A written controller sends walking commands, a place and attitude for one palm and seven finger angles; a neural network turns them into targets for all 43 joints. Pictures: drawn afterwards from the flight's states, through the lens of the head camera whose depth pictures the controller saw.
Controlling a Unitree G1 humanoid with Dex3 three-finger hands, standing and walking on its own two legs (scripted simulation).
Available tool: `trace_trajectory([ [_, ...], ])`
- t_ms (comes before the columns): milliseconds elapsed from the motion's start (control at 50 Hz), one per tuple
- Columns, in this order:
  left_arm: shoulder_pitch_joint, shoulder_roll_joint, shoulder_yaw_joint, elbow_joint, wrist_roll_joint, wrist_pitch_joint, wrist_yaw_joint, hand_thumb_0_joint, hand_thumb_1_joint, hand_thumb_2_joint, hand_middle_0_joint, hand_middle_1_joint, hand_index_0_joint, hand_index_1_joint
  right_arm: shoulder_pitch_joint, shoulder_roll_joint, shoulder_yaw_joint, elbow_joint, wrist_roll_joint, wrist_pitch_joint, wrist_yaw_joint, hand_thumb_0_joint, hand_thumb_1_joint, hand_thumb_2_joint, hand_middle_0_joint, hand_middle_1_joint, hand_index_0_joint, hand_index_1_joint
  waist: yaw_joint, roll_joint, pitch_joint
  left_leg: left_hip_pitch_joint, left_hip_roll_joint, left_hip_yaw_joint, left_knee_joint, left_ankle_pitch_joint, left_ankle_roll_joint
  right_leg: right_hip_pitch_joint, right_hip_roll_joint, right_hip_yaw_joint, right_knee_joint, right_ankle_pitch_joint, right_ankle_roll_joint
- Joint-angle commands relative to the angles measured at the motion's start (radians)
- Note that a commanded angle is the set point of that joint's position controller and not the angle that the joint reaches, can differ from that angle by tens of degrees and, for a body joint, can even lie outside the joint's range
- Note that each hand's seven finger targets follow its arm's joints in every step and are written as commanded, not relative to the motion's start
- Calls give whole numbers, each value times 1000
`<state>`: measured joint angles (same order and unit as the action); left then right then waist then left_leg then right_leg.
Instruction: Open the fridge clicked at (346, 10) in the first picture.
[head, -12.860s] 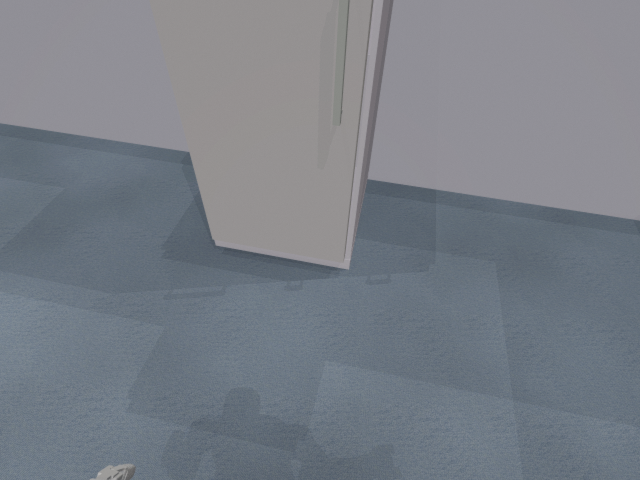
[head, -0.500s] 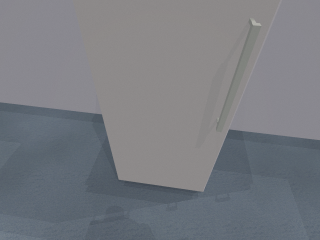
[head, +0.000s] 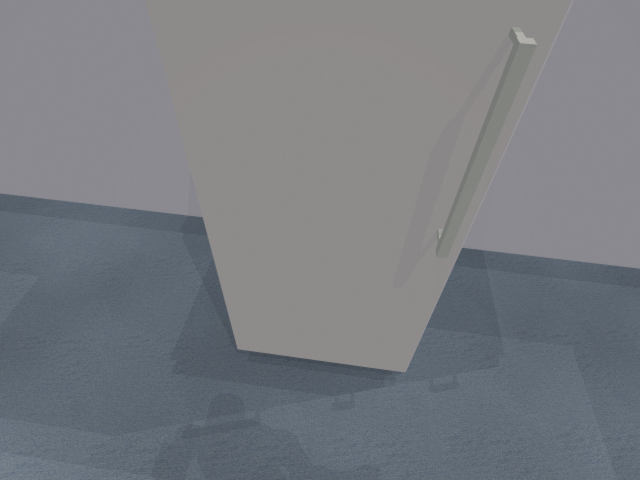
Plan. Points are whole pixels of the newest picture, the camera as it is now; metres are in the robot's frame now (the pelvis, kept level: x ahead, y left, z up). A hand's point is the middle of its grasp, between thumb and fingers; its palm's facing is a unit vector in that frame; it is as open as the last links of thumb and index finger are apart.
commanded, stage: look again from close up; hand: right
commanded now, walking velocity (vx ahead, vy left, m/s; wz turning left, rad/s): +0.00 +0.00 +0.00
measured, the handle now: (471, 164) +0.55 -0.20 +0.13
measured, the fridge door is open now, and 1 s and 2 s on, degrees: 0 0 0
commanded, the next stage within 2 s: none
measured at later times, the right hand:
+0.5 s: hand out of the picture +0.08 -0.22 -0.15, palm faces -0.04 +0.94 -0.33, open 7.4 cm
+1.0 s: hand out of the picture +0.08 -0.23 -0.15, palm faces -0.03 +0.95 -0.32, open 7.4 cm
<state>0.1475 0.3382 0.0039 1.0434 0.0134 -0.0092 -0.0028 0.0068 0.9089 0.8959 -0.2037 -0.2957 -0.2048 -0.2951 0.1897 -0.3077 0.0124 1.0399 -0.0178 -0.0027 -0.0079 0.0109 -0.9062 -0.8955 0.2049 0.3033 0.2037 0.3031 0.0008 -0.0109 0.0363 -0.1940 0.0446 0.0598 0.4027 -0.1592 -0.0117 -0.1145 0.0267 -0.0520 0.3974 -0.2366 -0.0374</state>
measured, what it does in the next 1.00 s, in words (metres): stands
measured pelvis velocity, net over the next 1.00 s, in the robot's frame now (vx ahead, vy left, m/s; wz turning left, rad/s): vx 0.01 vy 0.01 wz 0.00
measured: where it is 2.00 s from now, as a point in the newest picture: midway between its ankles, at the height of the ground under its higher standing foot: outside the picture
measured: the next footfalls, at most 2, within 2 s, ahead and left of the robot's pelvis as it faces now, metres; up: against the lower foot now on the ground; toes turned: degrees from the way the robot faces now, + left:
none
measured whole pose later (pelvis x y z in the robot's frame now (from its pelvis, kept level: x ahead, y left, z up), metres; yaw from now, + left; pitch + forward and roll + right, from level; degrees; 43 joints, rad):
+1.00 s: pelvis +0.01 +0.01 +0.00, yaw +0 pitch -3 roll +0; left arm 0.16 0.33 -0.01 1.11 0.01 -0.01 0.00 0.01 0.91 0.90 -0.20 -0.30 -0.21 -0.30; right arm 0.17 -0.31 0.01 1.09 -0.01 -0.01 -0.01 0.01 -0.91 -0.90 0.21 0.30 0.20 0.30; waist 0.00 -0.01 0.03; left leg -0.14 0.02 0.07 0.33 -0.14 0.01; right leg -0.07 0.00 -0.04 0.33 -0.22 -0.02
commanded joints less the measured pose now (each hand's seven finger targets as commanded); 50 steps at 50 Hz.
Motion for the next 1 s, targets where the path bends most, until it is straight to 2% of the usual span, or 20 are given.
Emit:
trace_trajectory([
  [0,-38,178,36,-49,-2,-25,9,0,900,900,-200,-300,-200,-300,-43,-197,-44,-61,1,-34,-12,0,-900,-900,200,300,200,300,3,18,-44,69,99,-117,-75,66,41,-63,-144,127,-112,88,8],
  [140,-34,173,31,-24,-3,-23,8,0,900,900,-200,-300,-200,-300,-50,-197,-40,-46,2,-34,-12,0,-900,-900,200,300,200,300,0,18,-24,67,99,-121,-99,34,41,-70,-143,127,-124,66,11],
  [320,-16,166,29,-1,-3,-23,9,0,900,900,-200,-300,-200,-300,-56,-194,-41,-37,4,-37,-13,0,-900,-900,200,300,200,300,2,40,-49,89,100,-123,-106,67,43,-50,-148,121,-126,93,15],
  [380,-19,172,27,5,-4,-24,9,0,900,900,-200,-300,-200,-300,-59,-197,-41,-33,4,-37,-13,0,-900,-900,200,300,200,300,2,24,-45,92,101,-127,-109,70,43,-53,-149,122,-131,93,16],
  [520,-9,165,27,14,-5,-22,10,0,900,900,-200,-300,-200,-300,-56,-197,-42,-29,4,-38,-13,0,-900,-900,200,300,200,300,1,37,-43,98,102,-125,-119,74,43,-48,-151,121,-132,98,16],
  [660,-15,171,25,18,-4,-22,10,0,900,900,-200,-300,-200,-300,-56,-198,-41,-23,5,-37,-12,0,-900,-900,200,300,200,300,1,11,-36,93,102,-130,-131,57,43,-45,-150,122,-138,87,18],
  [860,-18,179,23,17,-4,-26,13,0,900,900,-200,-300,-200,-300,-59,-199,-40,-16,4,-36,-11,0,-900,-900,200,300,200,300,1,10,-41,103,100,-122,-121,116,41,-31,-159,124,-146,130,18],
  [980,-22,184,24,17,-5,-26,13,0,900,900,-200,-300,-200,-300,-59,-201,-40,-13,4,-34,-10,0,-900,-900,200,300,200,300,0,16,-31,100,98,-120,-129,88,38,-34,-159,125,-155,110,18],
])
